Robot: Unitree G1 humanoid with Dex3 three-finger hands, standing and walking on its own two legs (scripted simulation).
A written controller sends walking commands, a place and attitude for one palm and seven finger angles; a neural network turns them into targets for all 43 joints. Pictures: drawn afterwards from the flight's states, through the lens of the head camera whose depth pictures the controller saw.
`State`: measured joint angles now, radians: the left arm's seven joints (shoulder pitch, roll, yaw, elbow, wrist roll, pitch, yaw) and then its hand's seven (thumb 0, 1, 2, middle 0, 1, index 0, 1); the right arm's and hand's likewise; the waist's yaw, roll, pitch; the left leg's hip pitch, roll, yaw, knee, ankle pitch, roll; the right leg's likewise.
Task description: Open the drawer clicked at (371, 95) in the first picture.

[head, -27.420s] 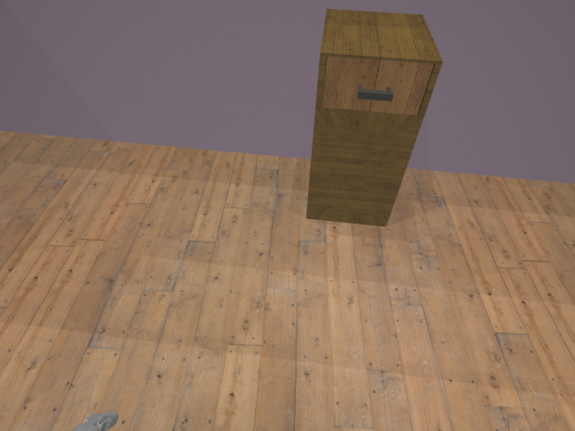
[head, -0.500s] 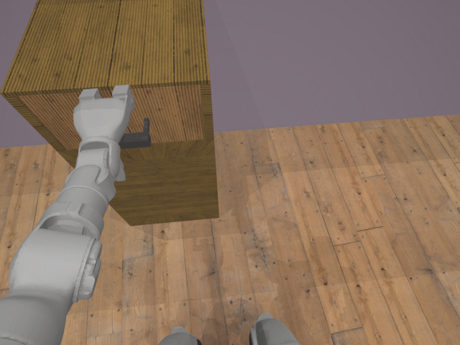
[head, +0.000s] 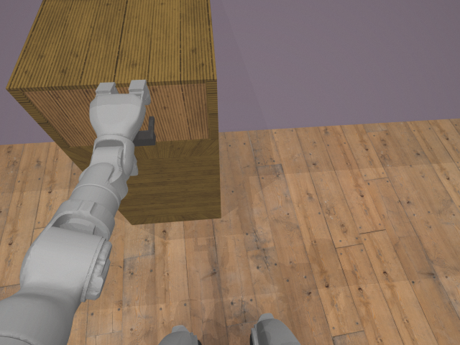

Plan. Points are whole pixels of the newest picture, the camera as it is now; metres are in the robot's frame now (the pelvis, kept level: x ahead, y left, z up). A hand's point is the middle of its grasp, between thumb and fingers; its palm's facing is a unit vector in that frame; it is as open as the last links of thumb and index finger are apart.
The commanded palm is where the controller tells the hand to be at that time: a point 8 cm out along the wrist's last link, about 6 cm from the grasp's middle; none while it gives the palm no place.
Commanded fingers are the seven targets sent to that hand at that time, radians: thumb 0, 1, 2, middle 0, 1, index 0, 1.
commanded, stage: lift the fingers back up to retry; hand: left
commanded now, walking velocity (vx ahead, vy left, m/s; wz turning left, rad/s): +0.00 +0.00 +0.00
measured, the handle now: (128, 130) +0.55 +0.17 -0.03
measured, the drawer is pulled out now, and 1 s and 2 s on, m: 0.00 0.00 0.00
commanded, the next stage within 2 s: re-aim the fingers above the handle in 0.52 s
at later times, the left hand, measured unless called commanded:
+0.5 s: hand (122, 135) +0.51 +0.16 +0.01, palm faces +0.02 -0.05 -1.00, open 13.8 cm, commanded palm +0.49 +0.17 +0.08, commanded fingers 0.00 -0.50 0.30 -0.30 -1.20 -0.30 -1.20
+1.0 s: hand (111, 143) +0.49 +0.18 +0.02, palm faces -0.10 -0.04 -0.99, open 13.8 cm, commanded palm +0.48 +0.19 +0.08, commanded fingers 0.00 -0.50 0.30 -0.30 -1.20 -0.30 -1.20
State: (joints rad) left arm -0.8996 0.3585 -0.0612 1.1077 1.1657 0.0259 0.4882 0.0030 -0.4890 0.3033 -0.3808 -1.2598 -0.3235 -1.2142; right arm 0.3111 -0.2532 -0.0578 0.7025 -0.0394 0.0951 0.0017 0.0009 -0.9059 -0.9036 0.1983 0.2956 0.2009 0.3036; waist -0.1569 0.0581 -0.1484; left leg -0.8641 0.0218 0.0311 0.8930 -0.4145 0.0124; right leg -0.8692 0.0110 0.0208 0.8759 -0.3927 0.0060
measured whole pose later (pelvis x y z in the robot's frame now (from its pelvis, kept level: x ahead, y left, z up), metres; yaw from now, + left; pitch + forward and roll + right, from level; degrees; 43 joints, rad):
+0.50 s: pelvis +0.00 +0.00 +0.00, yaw +0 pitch +23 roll -1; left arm -0.87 0.40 -0.06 1.07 1.15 -0.07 0.44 0.00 -0.49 0.30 -0.32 -1.20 -0.32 -1.20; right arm 0.37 -0.26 -0.08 0.73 -0.04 0.07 0.00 0.00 -0.91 -0.90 0.20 0.30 0.20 0.30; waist -0.15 0.05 -0.15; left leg -0.88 0.02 0.02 0.91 -0.43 0.01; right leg -0.87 0.01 0.01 0.88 -0.40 0.01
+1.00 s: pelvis +0.01 -0.01 +0.01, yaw +1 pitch +20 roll -1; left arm -0.83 0.43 -0.07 1.07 1.10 -0.10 0.31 0.00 -0.49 0.30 -0.32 -1.20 -0.32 -1.20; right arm 0.36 -0.26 -0.07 0.70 -0.02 0.08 -0.03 0.00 -0.90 -0.90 0.20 0.30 0.20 0.30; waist -0.13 0.04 -0.13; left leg -0.79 0.03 0.01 0.84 -0.40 0.00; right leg -0.79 0.02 0.01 0.82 -0.38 0.00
